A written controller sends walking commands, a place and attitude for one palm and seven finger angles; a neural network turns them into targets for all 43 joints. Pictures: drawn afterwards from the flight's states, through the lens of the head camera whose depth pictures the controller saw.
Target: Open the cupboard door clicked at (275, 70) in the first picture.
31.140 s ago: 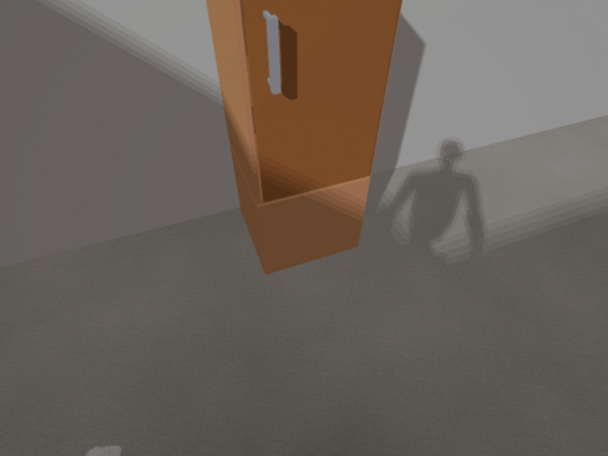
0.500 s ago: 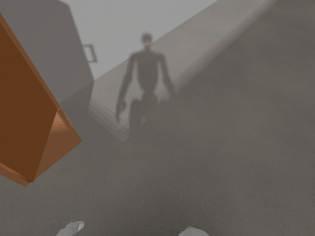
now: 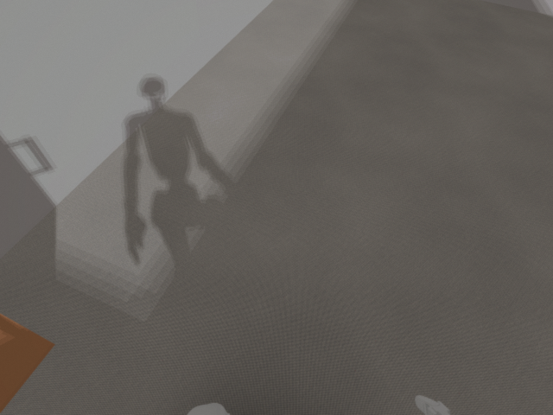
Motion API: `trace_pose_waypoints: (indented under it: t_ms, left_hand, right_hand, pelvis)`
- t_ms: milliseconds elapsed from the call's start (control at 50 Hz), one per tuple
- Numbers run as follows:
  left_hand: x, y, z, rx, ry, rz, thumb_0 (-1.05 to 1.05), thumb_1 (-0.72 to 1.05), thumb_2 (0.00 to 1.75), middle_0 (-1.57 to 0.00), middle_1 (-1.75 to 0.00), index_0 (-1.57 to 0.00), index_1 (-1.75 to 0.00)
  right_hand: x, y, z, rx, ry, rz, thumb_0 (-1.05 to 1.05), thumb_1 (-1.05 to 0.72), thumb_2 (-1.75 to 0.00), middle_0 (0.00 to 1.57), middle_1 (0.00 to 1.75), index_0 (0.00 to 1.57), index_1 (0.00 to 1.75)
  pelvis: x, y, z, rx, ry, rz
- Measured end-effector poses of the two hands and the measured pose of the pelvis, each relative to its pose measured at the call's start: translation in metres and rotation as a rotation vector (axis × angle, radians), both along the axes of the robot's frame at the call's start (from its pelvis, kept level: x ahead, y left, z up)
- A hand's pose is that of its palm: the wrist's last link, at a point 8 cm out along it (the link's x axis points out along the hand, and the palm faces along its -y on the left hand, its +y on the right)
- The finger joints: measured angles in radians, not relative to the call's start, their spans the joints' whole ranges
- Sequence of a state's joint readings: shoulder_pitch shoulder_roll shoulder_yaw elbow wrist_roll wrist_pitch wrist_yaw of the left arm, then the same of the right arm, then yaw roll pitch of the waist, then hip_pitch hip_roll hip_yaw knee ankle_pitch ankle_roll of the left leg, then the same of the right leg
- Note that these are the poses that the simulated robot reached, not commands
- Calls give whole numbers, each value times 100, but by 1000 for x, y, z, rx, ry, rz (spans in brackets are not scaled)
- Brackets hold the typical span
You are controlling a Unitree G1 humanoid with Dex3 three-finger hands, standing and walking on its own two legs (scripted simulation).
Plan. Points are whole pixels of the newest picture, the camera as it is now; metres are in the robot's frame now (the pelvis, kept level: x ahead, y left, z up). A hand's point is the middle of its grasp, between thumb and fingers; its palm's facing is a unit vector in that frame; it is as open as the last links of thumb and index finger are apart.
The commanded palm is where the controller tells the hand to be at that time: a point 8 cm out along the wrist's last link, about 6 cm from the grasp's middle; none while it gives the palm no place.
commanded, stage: walk to a spot facing it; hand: left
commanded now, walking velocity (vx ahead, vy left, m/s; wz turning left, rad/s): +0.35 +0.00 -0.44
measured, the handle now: out of the picture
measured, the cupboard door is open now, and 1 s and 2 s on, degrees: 43 43 43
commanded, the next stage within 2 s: turn to face it in 0.96 s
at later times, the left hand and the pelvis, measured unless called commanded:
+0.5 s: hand (239, 282) +0.36 +0.10 -0.15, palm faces -0.17 -0.97 -0.19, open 7.2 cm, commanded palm none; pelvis +0.23 -0.06 +0.02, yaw -10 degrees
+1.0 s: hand (287, 188) +0.62 +0.01 -0.16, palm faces -0.30 -0.93 -0.20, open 7.3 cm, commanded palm none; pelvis +0.48 -0.14 +0.00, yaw -18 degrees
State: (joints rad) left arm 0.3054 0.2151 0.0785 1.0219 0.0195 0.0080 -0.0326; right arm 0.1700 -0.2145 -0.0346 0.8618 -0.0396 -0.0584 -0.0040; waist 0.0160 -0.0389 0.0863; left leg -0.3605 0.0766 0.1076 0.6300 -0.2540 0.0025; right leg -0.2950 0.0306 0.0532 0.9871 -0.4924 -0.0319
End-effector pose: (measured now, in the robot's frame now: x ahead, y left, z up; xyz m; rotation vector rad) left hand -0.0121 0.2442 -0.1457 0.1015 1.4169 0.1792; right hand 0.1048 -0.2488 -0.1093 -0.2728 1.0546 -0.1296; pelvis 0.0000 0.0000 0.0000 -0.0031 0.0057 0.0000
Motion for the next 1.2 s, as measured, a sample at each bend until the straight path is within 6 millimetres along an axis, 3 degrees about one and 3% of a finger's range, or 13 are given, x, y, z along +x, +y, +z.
trace_pose_waypoints:
  t_ms: [140, 260, 300, 340, 400, 480, 620, 680, 760, 880, 1020, 1080, 1200]
  left_hand:
    - [156, -4, 26, 0, -190, -145, 1, 91, 90, -20, -30, -20, -30]
    - [295, -47, 40, 14, -329, -309, 1, 91, 90, -20, -30, -20, -30]
    - [336, -64, 37, 24, -383, -348, 1, 91, 90, -20, -30, -20, -30]
    - [361, -77, 34, 32, -425, -350, 1, 91, 90, -20, -30, -20, -30]
    - [373, -90, 34, 27, -384, -339, 0, 91, 90, -20, -30, -20, -30]
    - [370, -102, 29, -3, -261, -318, 0, 91, 90, -20, -30, -20, -30]
    - [391, -75, 12, 8, -132, -244, -2, 95, 90, -20, -30, -21, -30]
    - [407, -68, -1, 11, -61, -259, -1, 94, 90, -20, -30, -20, -30]
    - [452, -79, 7, 8, -53, -290, 0, 93, 90, -20, -30, -20, -30]
    - [548, -127, 28, -23, -155, -347, 1, 92, 90, -20, -30, -20, -30]
    - [649, -190, 17, -3, -247, -413, 1, 91, 90, -20, -30, -20, -30]
    - [663, -206, 20, 3, -227, -392, 0, 91, 90, -20, -30, -20, -30]
    - [685, -210, 27, 30, -142, -367, -1, 95, 90, -20, -30, -20, -30]
  right_hand:
    - [-45, 11, -3, 60, 212, -147, 0, -91, -90, 20, 30, 20, 30]
    - [-81, 7, -17, 130, 413, -304, 0, -91, -90, 20, 30, 20, 30]
    - [-85, 0, -26, 150, 471, -340, 1, -91, -90, 20, 30, 20, 30]
    - [-77, -9, -33, 160, 515, -366, 1, -91, -90, 20, 30, 20, 30]
    - [-36, -26, -29, 143, 487, -384, 1, -91, -90, 20, 30, 20, 30]
    - [48, -46, -15, 116, 345, -371, 1, -91, -90, 20, 30, 20, 30]
    - [202, -59, -10, 85, 125, -288, 1, -91, -90, 20, 29, 20, 30]
    - [247, -59, -14, 68, 49, -290, 0, -91, -90, 20, 30, 20, 30]
    - [266, -55, -11, 90, 65, -325, 0, -91, -90, 20, 30, 20, 30]
    - [255, -65, -14, 131, 243, -400, 0, -94, -90, 20, 30, 20, 30]
    - [254, -94, -41, 203, 439, -487, 0, -92, -90, 20, 30, 20, 30]
    - [287, -114, -36, 191, 442, -496, 1, -92, -90, 20, 30, 20, 30]
    - [396, -150, -16, 159, 291, -458, 1, -91, -90, 20, 29, 20, 30]
  pelvis:
    - [56, -3, 17, 5, 14, -73]
    - [114, -24, 11, 12, 18, -132]
    - [137, -38, 0, 19, 14, -138]
    - [154, -47, -6, 20, 3, -148]
    - [180, -55, 1, 7, -6, -153]
    - [219, -62, 15, 10, 8, -169]
    - [299, -62, 9, -13, -3, -196]
    - [332, -60, -1, -8, -12, -233]
    - [369, -68, 6, 12, -7, -256]
    - [423, -91, 18, 14, 9, -288]
    - [489, -144, -4, 25, -4, -314]
    - [512, -158, 3, 16, -6, -314]
    - [564, -179, 19, 20, 13, -281]
